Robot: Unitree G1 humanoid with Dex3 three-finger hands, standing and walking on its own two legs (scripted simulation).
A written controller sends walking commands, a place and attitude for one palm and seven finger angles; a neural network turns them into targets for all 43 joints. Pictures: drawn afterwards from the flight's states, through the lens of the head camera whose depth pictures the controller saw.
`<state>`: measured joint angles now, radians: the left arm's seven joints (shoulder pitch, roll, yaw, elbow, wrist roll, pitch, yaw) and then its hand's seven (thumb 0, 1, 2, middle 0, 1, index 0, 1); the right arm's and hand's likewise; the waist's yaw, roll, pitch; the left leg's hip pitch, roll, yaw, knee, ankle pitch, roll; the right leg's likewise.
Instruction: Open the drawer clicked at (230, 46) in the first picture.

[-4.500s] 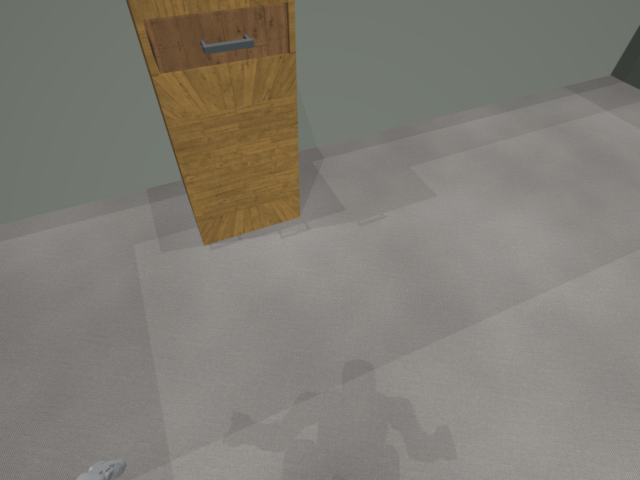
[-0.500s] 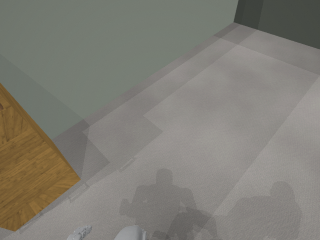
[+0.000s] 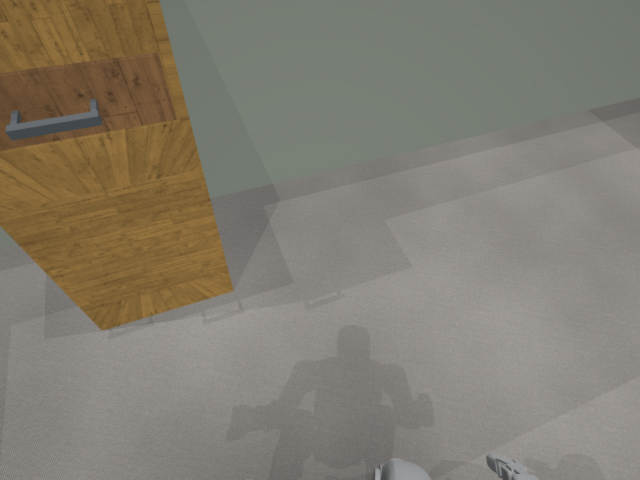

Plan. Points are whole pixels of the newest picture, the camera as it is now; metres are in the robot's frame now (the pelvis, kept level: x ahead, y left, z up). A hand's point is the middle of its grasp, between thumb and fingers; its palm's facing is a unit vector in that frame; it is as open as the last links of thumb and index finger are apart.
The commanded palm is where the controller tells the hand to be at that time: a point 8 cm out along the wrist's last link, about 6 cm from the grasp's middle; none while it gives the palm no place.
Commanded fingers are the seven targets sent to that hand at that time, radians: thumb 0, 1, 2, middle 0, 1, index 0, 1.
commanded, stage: turn to face it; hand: left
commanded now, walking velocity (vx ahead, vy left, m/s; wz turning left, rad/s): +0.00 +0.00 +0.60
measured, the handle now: (55, 118) +0.63 +0.52 +0.03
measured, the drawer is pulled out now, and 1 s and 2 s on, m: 0.00 0.00 0.00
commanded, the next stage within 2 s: take the last steps up to it in 0.56 s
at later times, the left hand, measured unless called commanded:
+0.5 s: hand out of the picture +0.00 +0.17 -0.15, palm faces +0.30 -0.92 -0.26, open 7.4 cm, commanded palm none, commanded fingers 0.00 0.90 0.90 -0.20 -0.30 -0.20 -0.30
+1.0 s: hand out of the picture -0.06 +0.21 -0.16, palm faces +0.41 -0.89 -0.18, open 7.4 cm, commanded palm none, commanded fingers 0.00 0.90 0.90 -0.20 -0.30 -0.20 -0.30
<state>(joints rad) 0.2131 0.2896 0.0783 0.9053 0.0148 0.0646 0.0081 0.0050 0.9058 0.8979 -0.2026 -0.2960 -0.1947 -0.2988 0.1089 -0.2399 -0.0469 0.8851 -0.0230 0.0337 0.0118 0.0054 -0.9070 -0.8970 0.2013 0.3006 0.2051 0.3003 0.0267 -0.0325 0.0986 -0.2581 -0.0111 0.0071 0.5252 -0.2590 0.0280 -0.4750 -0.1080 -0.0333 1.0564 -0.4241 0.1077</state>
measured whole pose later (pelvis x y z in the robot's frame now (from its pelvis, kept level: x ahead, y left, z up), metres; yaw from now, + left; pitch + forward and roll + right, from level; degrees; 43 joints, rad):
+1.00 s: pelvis -0.02 +0.02 +0.01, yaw +24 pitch -2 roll +0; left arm 0.24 0.20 0.04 1.04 0.03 0.03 -0.01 0.00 0.91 0.90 -0.20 -0.30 -0.19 -0.30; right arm 0.31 -0.16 -0.03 1.05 -0.03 -0.03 -0.02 0.00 -0.92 -0.90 0.20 0.30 0.21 0.30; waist -0.01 -0.02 0.02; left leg -0.08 -0.04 0.04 0.35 -0.25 0.06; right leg -0.39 -0.09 -0.06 0.85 -0.37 0.07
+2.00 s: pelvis +0.21 +0.14 +0.00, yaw +27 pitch -2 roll +1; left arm 0.18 0.18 0.04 1.04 0.02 0.02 0.03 0.00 0.91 0.90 -0.20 -0.30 -0.19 -0.30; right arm 0.26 -0.12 -0.03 1.10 -0.02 -0.01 -0.04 0.00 -0.93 -0.90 0.20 0.30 0.20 0.30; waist -0.01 -0.04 0.05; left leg -0.14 0.00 0.17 0.43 -0.26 0.04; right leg -0.36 -0.08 -0.06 0.71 -0.29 0.04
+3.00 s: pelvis +0.19 +0.12 +0.00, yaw +27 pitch -1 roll +0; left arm 0.30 0.12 0.00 1.12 0.01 -0.02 0.04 0.01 0.93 0.90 -0.21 -0.30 -0.20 -0.30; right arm 0.30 -0.16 0.00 1.08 -0.02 0.00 -0.03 0.01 -0.92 -0.90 0.20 0.30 0.20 0.30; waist -0.02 0.06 0.02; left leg -0.18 0.05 0.03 0.53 -0.32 -0.03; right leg -0.20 0.02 -0.08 0.53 -0.31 -0.05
